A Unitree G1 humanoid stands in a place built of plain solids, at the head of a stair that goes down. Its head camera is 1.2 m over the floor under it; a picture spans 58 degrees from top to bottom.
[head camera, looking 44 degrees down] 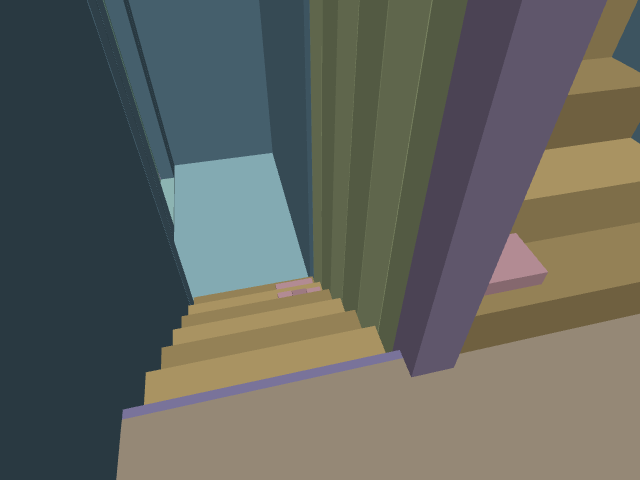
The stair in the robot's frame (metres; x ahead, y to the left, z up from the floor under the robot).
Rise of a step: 0.20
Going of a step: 0.23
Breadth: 0.85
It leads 13 degrees to the left of straight ahead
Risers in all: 7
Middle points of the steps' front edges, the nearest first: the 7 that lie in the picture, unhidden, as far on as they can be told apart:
0.65 0.15 0.00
0.87 0.20 -0.19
1.10 0.25 -0.39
1.32 0.31 -0.59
1.54 0.36 -0.78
1.77 0.41 -0.98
1.99 0.47 -1.18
